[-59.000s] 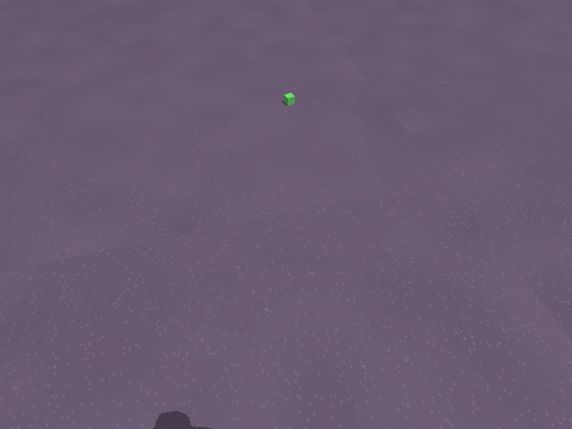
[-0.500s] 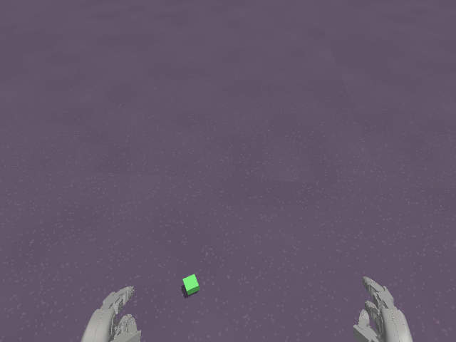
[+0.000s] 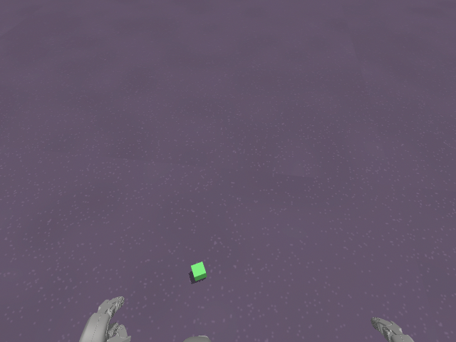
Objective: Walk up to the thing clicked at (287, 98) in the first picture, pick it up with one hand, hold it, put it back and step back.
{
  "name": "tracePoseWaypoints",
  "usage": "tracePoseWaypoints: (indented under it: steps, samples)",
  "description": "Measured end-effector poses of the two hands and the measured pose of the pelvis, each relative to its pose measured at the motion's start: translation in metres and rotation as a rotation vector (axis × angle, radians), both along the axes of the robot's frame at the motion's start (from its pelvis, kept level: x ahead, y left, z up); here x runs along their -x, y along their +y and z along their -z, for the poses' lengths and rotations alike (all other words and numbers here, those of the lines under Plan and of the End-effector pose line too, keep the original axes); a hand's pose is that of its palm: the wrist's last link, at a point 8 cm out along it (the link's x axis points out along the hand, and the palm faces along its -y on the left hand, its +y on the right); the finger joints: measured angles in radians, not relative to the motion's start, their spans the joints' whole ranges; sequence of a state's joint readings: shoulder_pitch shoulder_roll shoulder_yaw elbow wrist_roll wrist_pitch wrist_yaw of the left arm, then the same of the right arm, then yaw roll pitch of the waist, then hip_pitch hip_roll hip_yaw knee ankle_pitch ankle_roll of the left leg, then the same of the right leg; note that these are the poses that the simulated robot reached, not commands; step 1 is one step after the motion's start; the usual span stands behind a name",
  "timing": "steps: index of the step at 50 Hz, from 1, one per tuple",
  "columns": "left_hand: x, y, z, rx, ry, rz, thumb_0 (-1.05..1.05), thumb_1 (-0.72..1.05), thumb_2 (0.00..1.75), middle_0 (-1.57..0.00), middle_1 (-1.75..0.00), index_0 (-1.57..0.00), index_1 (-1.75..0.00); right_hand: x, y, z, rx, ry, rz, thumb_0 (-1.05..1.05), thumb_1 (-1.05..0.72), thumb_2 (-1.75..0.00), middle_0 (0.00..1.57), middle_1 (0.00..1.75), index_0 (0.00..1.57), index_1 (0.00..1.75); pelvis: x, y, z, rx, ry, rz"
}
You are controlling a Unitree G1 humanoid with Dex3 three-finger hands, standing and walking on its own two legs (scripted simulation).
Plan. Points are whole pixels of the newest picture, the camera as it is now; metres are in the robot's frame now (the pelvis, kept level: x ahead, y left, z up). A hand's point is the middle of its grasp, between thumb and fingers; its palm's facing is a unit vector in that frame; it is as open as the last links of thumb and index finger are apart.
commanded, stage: stand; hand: left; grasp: from above
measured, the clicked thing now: (198, 271) +0.47 +0.18 -0.71
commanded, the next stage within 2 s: none
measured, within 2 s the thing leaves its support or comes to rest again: neither
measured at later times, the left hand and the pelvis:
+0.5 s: hand out of the picture +0.04 +0.24 -0.13, palm faces +0.05 -0.95 -0.32, open 7.4 cm; pelvis +0.01 +0.01 +0.04, yaw +1 degrees
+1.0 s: hand out of the picture +0.05 +0.23 -0.12, palm faces +0.03 -0.94 -0.33, open 7.4 cm; pelvis +0.00 -0.01 +0.04, yaw +1 degrees
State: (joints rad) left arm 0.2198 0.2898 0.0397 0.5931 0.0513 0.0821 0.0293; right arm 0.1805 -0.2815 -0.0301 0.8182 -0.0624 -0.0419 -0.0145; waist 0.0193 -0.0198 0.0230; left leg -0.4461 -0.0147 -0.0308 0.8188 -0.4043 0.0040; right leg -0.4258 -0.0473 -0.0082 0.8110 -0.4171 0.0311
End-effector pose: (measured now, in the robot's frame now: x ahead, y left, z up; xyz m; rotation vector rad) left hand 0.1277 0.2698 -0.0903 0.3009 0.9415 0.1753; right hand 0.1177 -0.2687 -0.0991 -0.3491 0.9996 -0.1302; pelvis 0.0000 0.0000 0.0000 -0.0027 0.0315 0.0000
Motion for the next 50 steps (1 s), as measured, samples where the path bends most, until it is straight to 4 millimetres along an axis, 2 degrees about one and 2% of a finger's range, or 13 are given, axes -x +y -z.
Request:
tracePoseWaypoints:
  steps: [4,9,14,19,30,50]
  samples:
    - [0.024,0.013,0.008,0.002,0.099,-0.047,0.01,0.90,0.90,-0.21,-0.30,-0.20,-0.30,0.017,-0.005,-0.004,0.012,0.068,0.042,0.01,-0.90,-0.90,0.20,0.30,0.21,0.30,-0.004,0.005,-0.009,0.005,-0.022,0.000]
    - [0.052,0.019,0.012,0.018,0.199,-0.098,0.01,0.90,0.90,-0.21,-0.30,-0.20,-0.30,0.035,-0.001,-0.006,0.012,0.142,0.077,0.01,-0.90,-0.90,0.20,0.30,0.20,0.29,-0.008,0.009,-0.019,0.009,-0.048,-0.002]
    - [0.074,0.018,0.010,0.030,0.275,-0.126,0.01,0.90,0.90,-0.21,-0.30,-0.20,-0.30,0.042,0.008,-0.007,-0.009,0.185,0.094,0.01,-0.90,-0.90,0.20,0.30,0.20,0.29,-0.010,0.012,-0.028,0.008,-0.070,-0.006]
    - [0.088,0.017,0.007,0.032,0.317,-0.142,0.01,0.90,0.90,-0.21,-0.30,-0.20,-0.30,0.043,0.013,-0.008,-0.030,0.196,0.102,0.01,-0.90,-0.90,0.20,0.30,0.21,0.30,-0.008,0.012,-0.034,0.004,-0.090,-0.007]
    - [0.092,0.018,-0.002,0.013,0.313,-0.144,0.01,0.90,0.90,-0.21,-0.30,-0.20,-0.30,0.045,0.004,-0.011,-0.039,0.192,0.109,0.01,-0.90,-0.90,0.20,0.30,0.21,0.30,-0.002,0.007,-0.040,0.000,-0.111,-0.012]
    - [0.088,0.005,-0.006,0.009,0.325,-0.127,0.01,0.90,0.90,-0.21,-0.30,-0.20,-0.30,0.067,-0.025,-0.011,-0.021,0.260,0.128,0.01,-0.90,-0.90,0.20,0.30,0.20,0.29,0.001,-0.010,-0.042,0.001,-0.101,-0.012]
